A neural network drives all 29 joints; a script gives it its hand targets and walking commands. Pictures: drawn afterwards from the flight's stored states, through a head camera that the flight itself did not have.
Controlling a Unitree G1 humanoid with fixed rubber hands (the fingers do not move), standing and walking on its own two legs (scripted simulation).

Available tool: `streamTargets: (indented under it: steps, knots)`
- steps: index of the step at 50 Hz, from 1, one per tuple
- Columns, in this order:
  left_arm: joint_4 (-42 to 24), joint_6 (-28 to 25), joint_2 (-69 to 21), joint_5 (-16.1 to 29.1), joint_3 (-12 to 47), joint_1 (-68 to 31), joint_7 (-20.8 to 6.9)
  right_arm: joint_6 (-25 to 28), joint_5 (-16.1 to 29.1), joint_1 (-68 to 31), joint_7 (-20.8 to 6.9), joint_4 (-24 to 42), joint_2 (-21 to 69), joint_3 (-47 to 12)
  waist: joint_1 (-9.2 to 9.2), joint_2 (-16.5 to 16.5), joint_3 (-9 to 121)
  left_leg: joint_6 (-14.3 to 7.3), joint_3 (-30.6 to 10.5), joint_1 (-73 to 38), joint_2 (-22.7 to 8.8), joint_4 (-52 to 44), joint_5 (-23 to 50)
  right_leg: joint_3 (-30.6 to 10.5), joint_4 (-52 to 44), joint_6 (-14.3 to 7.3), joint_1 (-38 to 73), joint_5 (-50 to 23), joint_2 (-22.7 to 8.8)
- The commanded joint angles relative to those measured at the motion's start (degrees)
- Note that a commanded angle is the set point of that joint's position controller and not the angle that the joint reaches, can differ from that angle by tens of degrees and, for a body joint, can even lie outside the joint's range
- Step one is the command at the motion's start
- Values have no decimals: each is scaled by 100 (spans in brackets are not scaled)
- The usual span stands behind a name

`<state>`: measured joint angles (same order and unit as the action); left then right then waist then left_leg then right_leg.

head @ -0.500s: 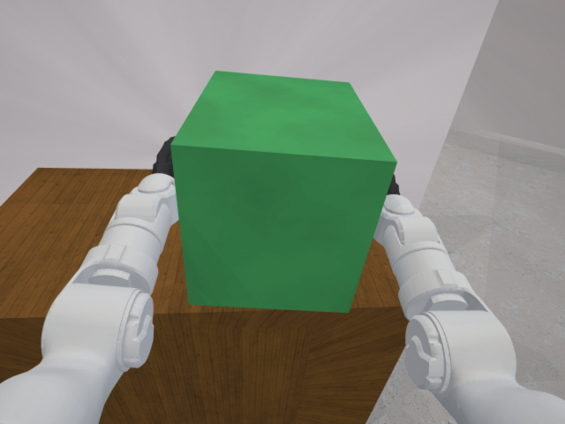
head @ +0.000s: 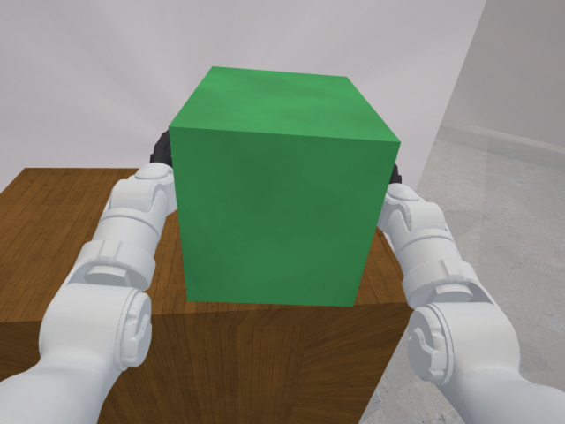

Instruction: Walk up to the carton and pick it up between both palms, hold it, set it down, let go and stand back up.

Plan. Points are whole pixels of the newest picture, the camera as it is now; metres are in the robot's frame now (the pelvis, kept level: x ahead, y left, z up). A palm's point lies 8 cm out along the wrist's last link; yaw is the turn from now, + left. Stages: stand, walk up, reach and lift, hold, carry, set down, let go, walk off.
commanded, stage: reach and lift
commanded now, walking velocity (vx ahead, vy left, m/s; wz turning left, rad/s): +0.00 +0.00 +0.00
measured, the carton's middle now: (276, 175) +0.46 +0.03 +0.19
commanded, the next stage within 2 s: hold in 0.94 s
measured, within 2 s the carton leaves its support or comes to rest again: neither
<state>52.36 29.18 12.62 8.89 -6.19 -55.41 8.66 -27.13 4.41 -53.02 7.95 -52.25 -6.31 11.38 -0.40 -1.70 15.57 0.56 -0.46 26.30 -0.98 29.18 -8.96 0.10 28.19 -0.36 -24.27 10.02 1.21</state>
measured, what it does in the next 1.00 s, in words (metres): stands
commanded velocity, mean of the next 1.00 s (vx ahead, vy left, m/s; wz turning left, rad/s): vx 0.00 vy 0.00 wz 0.00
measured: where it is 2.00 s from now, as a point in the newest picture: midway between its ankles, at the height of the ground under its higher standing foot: outside the picture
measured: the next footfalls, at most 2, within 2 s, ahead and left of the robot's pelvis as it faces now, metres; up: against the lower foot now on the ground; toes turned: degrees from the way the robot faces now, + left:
none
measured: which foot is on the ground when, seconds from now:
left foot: down 0.00-1.00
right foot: down 0.00-1.00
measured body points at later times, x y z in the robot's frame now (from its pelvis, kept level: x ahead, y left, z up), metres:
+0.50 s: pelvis +0.00 +0.00 +0.00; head -0.06 +0.02 +0.45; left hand +0.41 +0.19 +0.22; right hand +0.42 -0.14 +0.21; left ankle +0.06 +0.12 -0.73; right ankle +0.04 -0.12 -0.73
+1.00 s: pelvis -0.01 +0.00 +0.00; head -0.07 +0.01 +0.44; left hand +0.40 +0.19 +0.24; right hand +0.41 -0.15 +0.23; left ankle +0.06 +0.12 -0.73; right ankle +0.04 -0.12 -0.73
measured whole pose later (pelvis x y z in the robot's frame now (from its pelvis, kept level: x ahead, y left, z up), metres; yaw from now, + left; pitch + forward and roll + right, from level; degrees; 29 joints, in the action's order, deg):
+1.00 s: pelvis -0.01 +0.00 +0.00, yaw +0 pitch +5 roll -1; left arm 43.9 37.8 12.6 8.4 -6.2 -55.4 9.8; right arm -34.6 7.0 -54.2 8.4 -46.5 -7.7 11.4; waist -0.4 -1.1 15.5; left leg 0.6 -0.6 25.2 -1.0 29.2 -8.7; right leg 0.1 28.1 -0.4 -23.1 9.7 1.2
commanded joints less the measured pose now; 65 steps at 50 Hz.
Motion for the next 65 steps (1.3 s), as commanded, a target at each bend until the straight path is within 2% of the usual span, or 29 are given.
streamTargets:
  steps: [1, 2, 3, 5, 6, 8, 10, 13, 14, 16, 20, 21, 24, 26, 31, 33, 34, 35, 36, 38, 45, 49, 51, 56, 58, 60, 62, 63, 65]
  knots:
    - [-2584, -262, -5073, 486, 1411, -5674, -1013, 511, 1745, -7163, -655, 2926, 3942, -1722, 326, 649, 3115, -48, -283, -2220, 302, -503, 1008, -163, -937, 90, 1751, -1113, 163]
    - [-2530, -200, -4994, 394, 1375, -5597, -1032, 428, 1730, -6855, -646, 2551, 3856, -1640, 377, 755, 2832, -11, -292, -2288, 287, -524, 997, -146, -958, 69, 1659, -1024, 163]
    - [-2658, -189, -4966, 401, 1364, -5658, -1029, 411, 1763, -6916, -660, 2654, 3864, -1695, 346, 687, 2970, -17, -301, -2296, 299, -520, 970, -158, -954, 65, 1732, -1043, 173]
    - [-2808, -169, -5021, 425, 1439, -5851, -1008, 359, 1771, -6886, -673, 2544, 3802, -1633, 386, 858, 2990, 27, -310, -2347, 266, -523, 901, -139, -953, 27, 1582, -884, 186]
    - [-2714, -138, -5063, 449, 1466, -5774, -992, 354, 1762, -6896, -677, 2535, 3747, -1602, 418, 818, 2901, 33, -331, -2365, 243, -533, 903, -129, -961, 29, 1490, -856, 195]
    - [-2565, -82, -4986, 402, 1345, -5721, -1018, 330, 1769, -7011, -687, 2574, 3744, -1619, 362, 751, 2873, -3, -320, -2265, 259, -559, 758, -138, -995, 34, 1478, -711, 179]
    - [-2720, -80, -4994, 432, 1404, -5926, -993, 294, 1751, -6982, -696, 2474, 3732, -1572, 388, 803, 2908, 13, -340, -2289, 240, -575, 703, -136, -981, 17, 1433, -663, 185]
    - [-2939, -88, -5058, 557, 1519, -6047, -968, 274, 1808, -7043, -705, 2619, 3793, -1594, 433, 856, 3050, 37, -346, -2397, 234, -526, 816, -130, -978, 9, 1374, -771, 189]
    - [-2873, -70, -5005, 534, 1444, -5981, -964, 258, 1818, -7069, -704, 2643, 3823, -1639, 377, 769, 3049, 14, -324, -2317, 250, -518, 789, -142, -980, 33, 1419, -764, 189]
    - [-3131, -57, -5098, 631, 1616, -6012, -962, 262, 1858, -7047, -687, 2844, 3819, -1671, 442, 875, 3337, 56, -343, -2410, 251, -457, 1009, -139, -935, 24, 1509, -1028, 194]
    - [-2889, 46, -5007, 522, 1464, -5800, -958, 187, 1897, -7058, -665, 2874, 3787, -1736, 402, 752, 3147, 29, -341, -2344, 253, -476, 1035, -159, -959, 39, 1545, -1057, 211]
    - [-2923, 56, -4990, 476, 1435, -5918, -945, 153, 1891, -6982, -683, 2674, 3763, -1680, 404, 869, 3016, 54, -346, -2362, 244, -503, 947, -152, -982, 23, 1466, -918, 211]
    - [-2839, 119, -4883, 463, 1314, -5810, -965, 91, 1872, -6900, -686, 2540, 3752, -1665, 366, 721, 2887, 17, -322, -2253, 249, -551, 815, -169, -1012, 31, 1460, -808, 198]
    - [-3020, 98, -4960, 540, 1451, -5964, -963, 99, 1899, -7010, -692, 2691, 3755, -1681, 428, 741, 3110, 38, -348, -2364, 232, -523, 898, -147, -971, 35, 1418, -871, 223]
    - [-3468, 127, -5034, 680, 1628, -6054, -947, 68, 2010, -7023, -662, 3138, 3872, -1820, 433, 781, 3574, 66, -350, -2457, 261, -389, 1247, -178, -888, 39, 1676, -1350, 221]
    - [-3262, 222, -4948, 537, 1464, -5864, -944, -12, 2040, -6951, -661, 2981, 3775, -1810, 386, 776, 3271, 55, -358, -2448, 265, -443, 1160, -182, -954, 36, 1582, -1184, 233]
    - [-3383, 246, -4895, 532, 1460, -5855, -953, -31, 2090, -6891, -653, 3030, 3822, -1905, 351, 746, 3345, 51, -353, -2448, 282, -425, 1267, -195, -934, 45, 1677, -1304, 231]
    - [-3139, 312, -4919, 467, 1398, -5718, -964, -71, 2043, -6882, -663, 2897, 3735, -1826, 377, 728, 3087, 49, -360, -2377, 265, -480, 1180, -194, -961, 35, 1613, -1161, 236]
    - [-3204, 324, -4905, 425, 1404, -5803, -976, -101, 2001, -6749, -678, 2705, 3663, -1721, 430, 828, 3008, 72, -379, -2435, 244, -512, 1047, -168, -989, 7, 1493, -981, 241]
    - [-3144, 364, -4834, 411, 1310, -5765, -989, -132, 1994, -6791, -681, 2677, 3640, -1751, 384, 726, 2949, 22, -352, -2319, 245, -555, 876, -175, -987, 24, 1560, -888, 230]
    - [-3432, 434, -5012, 527, 1518, -5791, -1013, -146, 2109, -7097, -682, 3277, 3688, -1853, 395, 734, 3333, 54, -370, -2442, 266, -470, 1213, -196, -974, 13, 1724, -1212, 250]
    - [-3320, 487, -4928, 483, 1370, -5849, -1004, -231, 2073, -7067, -690, 3045, 3723, -1829, 350, 675, 3110, 8, -362, -2290, 258, -548, 900, -193, -993, 12, 1626, -909, 250]
    - [-3430, 521, -4929, 519, 1465, -5988, -1017, -253, 2041, -7053, -689, 3018, 3644, -1765, 408, 753, 3142, 32, -371, -2267, 244, -554, 818, -186, -1000, 1, 1600, -817, 241]
    - [-3167, 561, -4820, 413, 1277, -6138, -1028, -310, 1968, -7101, -746, 2613, 3665, -1639, 372, 739, 2783, -29, -350, -2030, 217, -712, 239, -215, -1064, -26, 1427, -299, 201]
    - [-3361, 556, -4860, 496, 1340, -6266, -1016, -312, 2017, -7216, -746, 2803, 3727, -1719, 355, 670, 3031, -44, -360, -2089, 197, -693, 355, -207, -1017, -18, 1512, -439, 228]
    - [-3222, 566, -4858, 486, 1290, -6282, -1003, -321, 1999, -7322, -763, 2740, 3744, -1691, 322, 658, 2921, -69, -344, -2005, 217, -703, 207, -202, -1047, -7, 1385, -239, 208]
    - [-3374, 544, -4847, 536, 1332, -6402, -991, -310, 2010, -7331, -780, 2800, 3800, -1726, 304, 679, 3104, -70, -334, -2018, 210, -704, 187, -199, -1017, -21, 1416, -227, 217]
    - [-3333, 546, -4887, 569, 1390, -6433, -996, -301, 1980, -7362, -779, 2793, 3763, -1677, 365, 690, 3066, -58, -352, -2001, 201, -712, 127, -196, -1030, -19, 1394, -205, 215]
    - [-3163, 579, -4911, 499, 1338, -6326, -976, -303, 2000, -7400, -780, 2753, 3769, -1695, 314, 721, 2942, -62, -350, -1948, 196, -729, 76, -198, -1043, -28, 1299, -131, 222]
